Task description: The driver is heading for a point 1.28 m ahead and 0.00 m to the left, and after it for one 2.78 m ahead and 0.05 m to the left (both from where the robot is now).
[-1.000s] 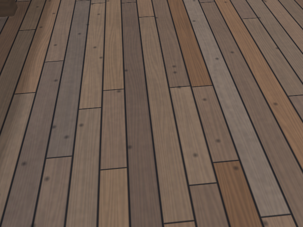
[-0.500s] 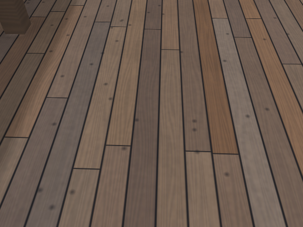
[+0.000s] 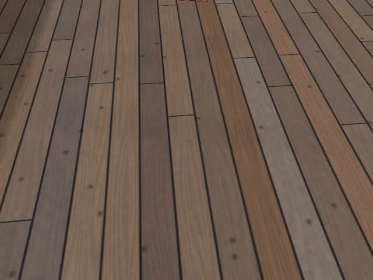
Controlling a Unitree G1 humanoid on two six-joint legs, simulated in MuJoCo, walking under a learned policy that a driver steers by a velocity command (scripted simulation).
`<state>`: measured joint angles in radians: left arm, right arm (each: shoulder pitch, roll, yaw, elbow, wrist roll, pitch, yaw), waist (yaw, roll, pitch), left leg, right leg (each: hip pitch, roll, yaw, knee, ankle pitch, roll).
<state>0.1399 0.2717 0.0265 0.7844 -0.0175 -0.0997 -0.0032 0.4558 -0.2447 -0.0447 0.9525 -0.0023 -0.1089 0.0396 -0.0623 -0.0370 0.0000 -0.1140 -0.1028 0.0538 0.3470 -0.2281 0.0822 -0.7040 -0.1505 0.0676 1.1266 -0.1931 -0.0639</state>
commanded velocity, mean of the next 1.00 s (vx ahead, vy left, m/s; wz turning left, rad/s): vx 1.00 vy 0.00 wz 0.00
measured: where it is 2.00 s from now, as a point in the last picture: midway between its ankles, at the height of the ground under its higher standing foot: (177, 108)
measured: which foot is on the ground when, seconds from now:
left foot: down 0.00-0.24, up 0.26-0.74, down 0.76-1.00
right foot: up 0.00-0.22, down 0.24-0.74, up 0.76-1.00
